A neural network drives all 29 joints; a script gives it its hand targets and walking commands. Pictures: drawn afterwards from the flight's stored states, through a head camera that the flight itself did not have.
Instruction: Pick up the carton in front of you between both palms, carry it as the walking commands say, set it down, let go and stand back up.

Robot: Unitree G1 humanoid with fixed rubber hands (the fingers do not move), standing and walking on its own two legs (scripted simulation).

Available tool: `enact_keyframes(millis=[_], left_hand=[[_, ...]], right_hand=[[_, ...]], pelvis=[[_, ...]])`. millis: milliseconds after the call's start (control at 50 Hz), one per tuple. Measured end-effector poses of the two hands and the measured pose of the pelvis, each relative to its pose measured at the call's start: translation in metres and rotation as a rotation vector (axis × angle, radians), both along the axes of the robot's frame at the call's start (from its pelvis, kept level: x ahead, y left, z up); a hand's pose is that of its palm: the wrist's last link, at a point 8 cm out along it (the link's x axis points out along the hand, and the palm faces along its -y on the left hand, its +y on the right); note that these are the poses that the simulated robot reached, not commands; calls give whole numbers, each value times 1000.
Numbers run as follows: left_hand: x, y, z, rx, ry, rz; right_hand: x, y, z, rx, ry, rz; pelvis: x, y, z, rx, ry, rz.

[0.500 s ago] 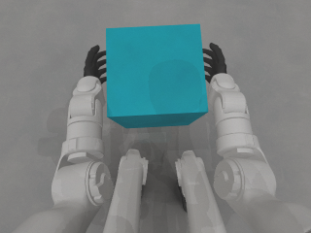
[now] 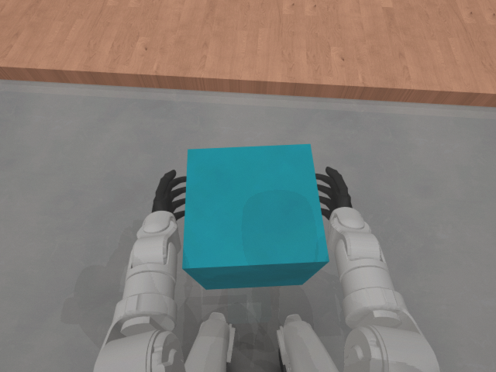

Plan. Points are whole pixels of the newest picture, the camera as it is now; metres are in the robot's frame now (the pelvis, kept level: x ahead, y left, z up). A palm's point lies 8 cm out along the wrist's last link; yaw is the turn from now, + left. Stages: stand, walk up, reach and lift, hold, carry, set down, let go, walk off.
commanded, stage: reach and lift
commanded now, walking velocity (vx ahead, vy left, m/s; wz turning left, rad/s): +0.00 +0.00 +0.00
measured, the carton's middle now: (252, 225) +0.38 +0.01 -0.11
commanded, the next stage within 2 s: hold in 1.54 s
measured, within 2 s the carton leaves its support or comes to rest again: neither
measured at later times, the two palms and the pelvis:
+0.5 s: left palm (140, 202) +0.33 +0.15 +0.11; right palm (383, 198) +0.33 -0.15 +0.11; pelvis +0.04 +0.00 +0.10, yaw +0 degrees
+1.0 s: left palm (133, 195) +0.33 +0.15 +0.13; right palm (392, 193) +0.33 -0.15 +0.13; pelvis +0.03 +0.00 +0.10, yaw +0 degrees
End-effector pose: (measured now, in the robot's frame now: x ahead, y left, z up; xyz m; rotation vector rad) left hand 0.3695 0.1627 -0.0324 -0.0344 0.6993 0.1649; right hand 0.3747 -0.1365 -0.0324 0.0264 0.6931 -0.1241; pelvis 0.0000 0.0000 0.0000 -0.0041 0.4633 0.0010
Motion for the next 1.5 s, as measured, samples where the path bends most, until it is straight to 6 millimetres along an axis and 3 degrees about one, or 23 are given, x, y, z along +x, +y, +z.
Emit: enact_keyframes(millis=[300, 560, 860, 1500], left_hand=[[-24, -7, 90, 7, 2, -16], [-46, -10, 153, 36, -23, -33], [-50, -8, 157, 39, 0, -45], [-44, -12, 173, 55, -7, -50]], right_hand=[[-27, -7, 91, -12, 2, -3], [-48, -10, 154, -32, -25, 18], [-54, -9, 157, -43, -1, 20], [-46, -12, 175, -63, -8, 37]], pelvis=[[32, -2, 74, 5, -245, 1], [41, -1, 103, 6, -464, 6], [20, 1, 102, 3, -519, 3], [45, -2, 110, 6, -539, 2]])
